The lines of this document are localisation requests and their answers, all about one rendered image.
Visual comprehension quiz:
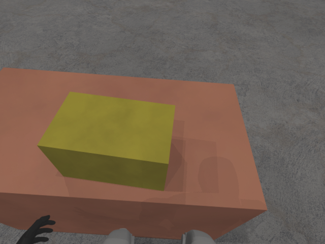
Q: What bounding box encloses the right robot thigh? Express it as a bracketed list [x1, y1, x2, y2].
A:
[180, 230, 216, 244]

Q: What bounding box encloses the left robot thigh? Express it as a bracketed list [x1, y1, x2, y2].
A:
[102, 229, 135, 244]

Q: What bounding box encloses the left robot hand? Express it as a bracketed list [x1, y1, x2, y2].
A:
[16, 215, 55, 244]

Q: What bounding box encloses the robot thigh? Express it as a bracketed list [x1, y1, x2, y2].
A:
[180, 230, 216, 244]
[102, 229, 135, 244]

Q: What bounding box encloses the carton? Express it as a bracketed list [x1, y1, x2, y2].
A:
[37, 92, 175, 191]

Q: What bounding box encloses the pedestal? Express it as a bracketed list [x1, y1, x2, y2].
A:
[0, 68, 267, 240]

